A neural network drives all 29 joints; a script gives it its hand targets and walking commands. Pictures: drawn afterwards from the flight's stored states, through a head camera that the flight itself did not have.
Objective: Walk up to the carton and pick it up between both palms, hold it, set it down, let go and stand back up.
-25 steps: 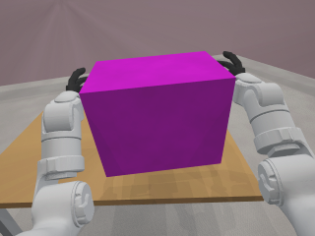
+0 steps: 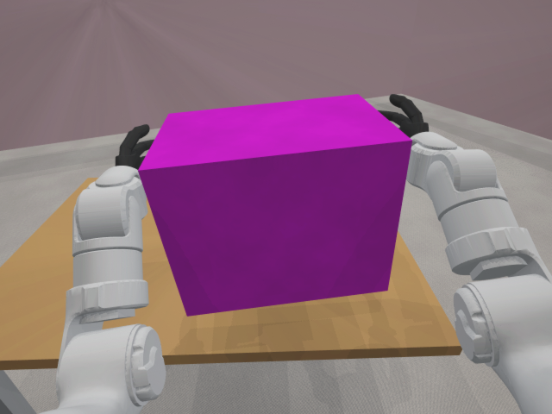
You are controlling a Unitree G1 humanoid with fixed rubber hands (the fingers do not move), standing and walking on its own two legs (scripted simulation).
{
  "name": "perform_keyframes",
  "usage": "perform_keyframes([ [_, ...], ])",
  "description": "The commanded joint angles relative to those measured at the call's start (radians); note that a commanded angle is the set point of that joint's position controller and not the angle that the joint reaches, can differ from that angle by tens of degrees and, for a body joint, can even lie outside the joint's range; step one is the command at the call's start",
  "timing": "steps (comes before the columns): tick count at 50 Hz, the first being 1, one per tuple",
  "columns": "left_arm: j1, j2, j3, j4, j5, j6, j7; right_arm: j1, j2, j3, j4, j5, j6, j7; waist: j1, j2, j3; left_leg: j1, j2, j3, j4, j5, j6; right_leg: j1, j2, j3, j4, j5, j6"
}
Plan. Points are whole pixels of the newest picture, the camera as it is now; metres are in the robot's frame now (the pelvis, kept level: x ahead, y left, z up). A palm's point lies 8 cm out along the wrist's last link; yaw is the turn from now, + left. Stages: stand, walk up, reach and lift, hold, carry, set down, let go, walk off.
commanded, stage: hold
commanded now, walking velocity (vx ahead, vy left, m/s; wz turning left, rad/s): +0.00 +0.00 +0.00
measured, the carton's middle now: (276, 200) +0.37 +0.00 +0.22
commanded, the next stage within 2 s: none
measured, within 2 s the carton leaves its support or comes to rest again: neither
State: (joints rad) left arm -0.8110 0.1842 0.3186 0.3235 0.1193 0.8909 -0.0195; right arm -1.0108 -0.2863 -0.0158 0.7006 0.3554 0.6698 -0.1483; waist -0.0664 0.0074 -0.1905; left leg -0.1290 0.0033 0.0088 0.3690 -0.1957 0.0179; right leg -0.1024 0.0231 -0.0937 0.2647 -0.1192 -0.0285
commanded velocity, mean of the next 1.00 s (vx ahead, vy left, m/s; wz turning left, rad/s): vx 0.00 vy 0.00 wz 0.00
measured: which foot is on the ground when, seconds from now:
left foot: down 0.00-1.00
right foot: down 0.00-1.00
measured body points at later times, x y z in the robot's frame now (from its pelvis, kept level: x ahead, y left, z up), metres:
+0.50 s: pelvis +0.00 +0.00 +0.00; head -0.09 +0.01 +0.44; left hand +0.37 +0.20 +0.27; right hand +0.38 -0.18 +0.30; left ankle +0.01 +0.10 -0.75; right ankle +0.02 -0.10 -0.75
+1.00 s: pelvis +0.00 +0.00 +0.00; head -0.09 +0.01 +0.44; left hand +0.37 +0.20 +0.27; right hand +0.38 -0.18 +0.30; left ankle +0.01 +0.10 -0.75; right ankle +0.02 -0.10 -0.75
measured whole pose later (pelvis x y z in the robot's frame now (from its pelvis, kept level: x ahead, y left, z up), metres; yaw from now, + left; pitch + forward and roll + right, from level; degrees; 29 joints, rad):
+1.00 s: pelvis +0.00 +0.00 +0.00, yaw +0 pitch -2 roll -1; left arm -0.80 0.19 0.30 0.29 0.12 0.89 -0.02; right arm -1.00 -0.28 -0.04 0.67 0.34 0.67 -0.14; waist -0.06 0.00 -0.19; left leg -0.14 0.00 0.00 0.36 -0.18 0.02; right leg -0.12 0.02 -0.10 0.27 -0.11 -0.03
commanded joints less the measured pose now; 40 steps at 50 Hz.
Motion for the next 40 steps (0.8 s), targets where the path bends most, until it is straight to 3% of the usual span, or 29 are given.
perform_keyframes([
  [1,-0.921,-0.480,-0.345,-0.208,-0.198,-0.086,-0.186,-0.769,0.657,0.206,-0.273,0.142,-0.027,0.160,0.002,0.027,-0.278,-0.099,-0.029,-0.065,-0.080,0.146,-0.029,0.241,0.011,0.120,0.007,0.157,0.015],
  [2,-0.928,-0.481,-0.357,-0.215,-0.212,-0.089,-0.184,-0.751,0.645,0.195,-0.286,0.142,-0.026,0.161,-0.020,0.040,-0.275,-0.090,-0.025,-0.063,-0.082,0.146,-0.031,0.230,0.006,0.123,0.014,0.175,0.015],
  [4,-0.927,-0.469,-0.355,-0.226,-0.214,-0.090,-0.186,-0.768,0.640,0.195,-0.302,0.148,-0.029,0.156,-0.003,0.004,-0.303,-0.085,-0.032,-0.065,-0.072,0.178,-0.032,0.254,0.013,0.115,0.025,0.207,0.027],
  [8,-0.901,-0.480,-0.354,-0.230,-0.213,-0.087,-0.183,-0.743,0.672,0.219,-0.309,0.159,-0.024,0.144,0.003,0.020,-0.306,-0.086,-0.031,-0.064,-0.077,0.184,-0.027,0.273,0.006,0.123,0.019,0.225,0.031],
  [10,-0.899,-0.497,-0.387,-0.238,-0.226,-0.083,-0.184,-0.746,0.649,0.208,-0.337,0.162,-0.024,0.146,-0.011,0.039,-0.331,-0.058,-0.034,-0.061,-0.071,0.207,-0.043,0.240,0.013,0.121,0.017,0.221,0.026],
  [12,-0.878,-0.491,-0.371,-0.220,-0.215,-0.076,-0.185,-0.736,0.610,0.184,-0.317,0.140,-0.021,0.143,-0.026,0.025,-0.287,-0.065,-0.030,-0.071,-0.078,0.182,-0.034,0.232,0.009,0.118,0.003,0.184,0.023],
  [15,-0.872,-0.473,-0.377,-0.251,-0.218,-0.077,-0.190,-0.718,0.621,0.210,-0.300,0.166,-0.017,0.144,-0.011,0.051,-0.312,-0.060,-0.030,-0.066,-0.079,0.222,-0.047,0.258,0.006,0.128,0.023,0.238,0.025],
  [16,-0.874,-0.481,-0.377,-0.270,-0.214,-0.080,-0.192,-0.696,0.623,0.199,-0.309,0.159,-0.013,0.143,-0.023,0.052,-0.299,-0.060,-0.025,-0.073,-0.074,0.219,-0.044,0.257,0.012,0.121,0.023,0.241,0.026],
  [22,-0.852,-0.471,-0.343,-0.258,-0.204,-0.073,-0.189,-0.729,0.630,0.229,-0.328,0.168,-0.015,0.156,0.023,0.017,-0.306,-0.078,-0.028,-0.063,-0.075,0.202,-0.033,0.275,0.016,0.122,0.025,0.214,0.022],
  [28,-0.877,-0.494,-0.395,-0.289,-0.222,-0.076,-0.185,-0.687,0.603,0.193,-0.310,0.149,-0.013,0.152,-0.023,0.073,-0.290,-0.054,-0.027,-0.072,-0.069,0.234,-0.051,0.242,0.014,0.125,0.027,0.240,0.016],
  [30,-0.862,-0.473,-0.373,-0.257,-0.199,-0.070,-0.194,-0.698,0.618,0.200,-0.291,0.145,-0.015,0.150,-0.008,0.038,-0.237,-0.091,-0.034,-0.070,-0.078,0.191,-0.046,0.244,0.010,0.124,0.020,0.194,0.022],
  [33,-0.903,-0.497,-0.384,-0.258,-0.224,-0.081,-0.194,-0.741,0.637,0.204,-0.308,0.142,-0.022,0.164,-0.005,0.032,-0.288,-0.075,-0.022,-0.064,-0.083,0.165,-0.039,0.235,0.013,0.114,0.015,0.145,0.013],
  [35,-0.872,-0.484,-0.363,-0.213,-0.208,-0.082,-0.189,-0.741,0.623,0.193,-0.310,0.127,-0.025,0.166,-0.004,0.028,-0.276,-0.096,-0.027,-0.069,-0.087,0.155,-0.029,0.241,0.010,0.117,0.018,0.169,0.018],
  [37,-0.907,-0.481,-0.362,-0.267,-0.209,-0.088,-0.185,-0.737,0.648,0.205,-0.310,0.146,-0.027,0.162,0.003,0.050,-0.331,-0.076,-0.032,-0.066,-0.078,0.183,-0.031,0.270,0.008,0.129,0.028,0.212,0.020],
  [38,-0.887,-0.484,-0.367,-0.267,-0.219,-0.088,-0.185,-0.738,0.658,0.222,-0.331,0.154,-0.030,0.162,0.010,0.023,-0.346,-0.071,-0.032,-0.066,-0.076,0.209,-0.036,0.281,0.016,0.123,0.033,0.223,0.023],
  [39,-0.895,-0.492,-0.366,-0.239,-0.216,-0.089,-0.185,-0.713,0.638,0.199,-0.282,0.135,-0.024,0.161,-0.003,0.022,-0.293,-0.075,-0.024,-0.064,-0.084,0.203,-0.038,0.263,0.015,0.119,0.019,0.219,0.022],
  [40,-0.873,-0.497,-0.370,-0.245,-0.214,-0.087,-0.186,-0.718,0.618,0.196,-0.306,0.146,-0.029,0.161,-0.009,0.037,-0.296,-0.066,-0.024,-0.064,-0.081,0.226,-0.047,0.270,0.019,0.110,0.030,0.229,0.020],
])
